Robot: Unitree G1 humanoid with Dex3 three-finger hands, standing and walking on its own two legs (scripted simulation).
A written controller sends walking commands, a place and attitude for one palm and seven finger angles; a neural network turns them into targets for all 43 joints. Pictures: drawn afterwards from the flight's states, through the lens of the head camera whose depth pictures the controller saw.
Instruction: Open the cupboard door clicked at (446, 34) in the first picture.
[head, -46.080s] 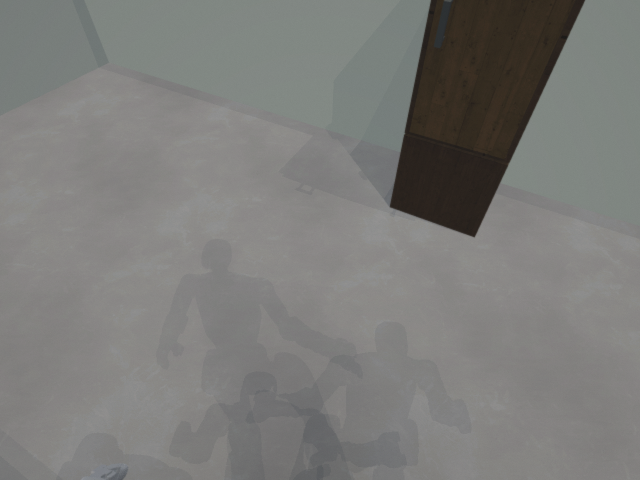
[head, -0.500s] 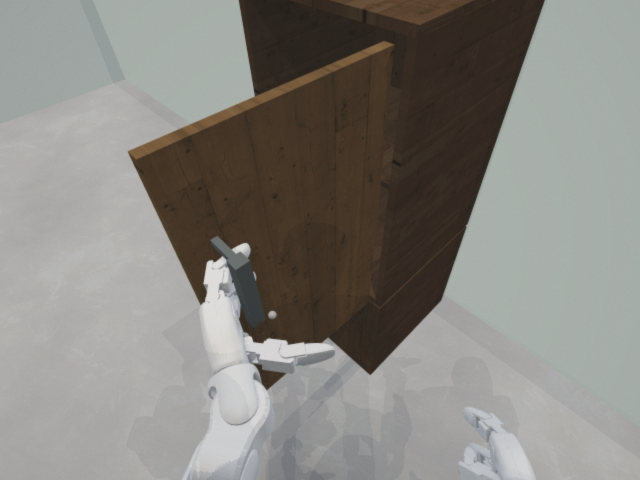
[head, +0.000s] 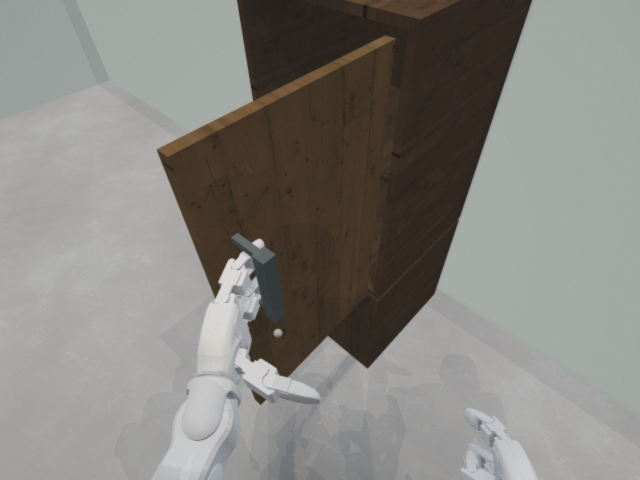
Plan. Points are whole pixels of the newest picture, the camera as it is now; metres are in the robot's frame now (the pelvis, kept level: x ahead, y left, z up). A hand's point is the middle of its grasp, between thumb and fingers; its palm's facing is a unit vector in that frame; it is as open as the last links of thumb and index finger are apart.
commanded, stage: slide the hand sideways off the handle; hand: left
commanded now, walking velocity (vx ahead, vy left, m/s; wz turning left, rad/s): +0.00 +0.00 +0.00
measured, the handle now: (259, 279) +0.34 +0.10 +0.09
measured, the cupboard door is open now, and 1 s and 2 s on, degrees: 92 91 91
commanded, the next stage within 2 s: draw the hand back to the body in 0.84 s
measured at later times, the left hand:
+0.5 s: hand (240, 367) +0.23 +0.10 +0.08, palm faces -0.02 -1.00 +0.00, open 16.3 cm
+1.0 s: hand (194, 405) +0.19 +0.14 +0.08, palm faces +0.00 -1.00 -0.01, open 16.3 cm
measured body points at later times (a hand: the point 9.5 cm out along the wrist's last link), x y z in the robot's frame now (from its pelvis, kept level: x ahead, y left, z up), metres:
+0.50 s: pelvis +0.01 -0.01 -0.01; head +0.02 -0.02 +0.44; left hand +0.22 +0.15 +0.08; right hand +0.19 -0.23 -0.08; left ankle +0.06 +0.11 -0.70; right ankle -0.03 -0.10 -0.70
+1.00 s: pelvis +0.01 -0.01 -0.02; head +0.03 -0.02 +0.43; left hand +0.18 +0.19 +0.08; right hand +0.20 -0.24 -0.09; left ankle +0.06 +0.11 -0.70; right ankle -0.03 -0.10 -0.70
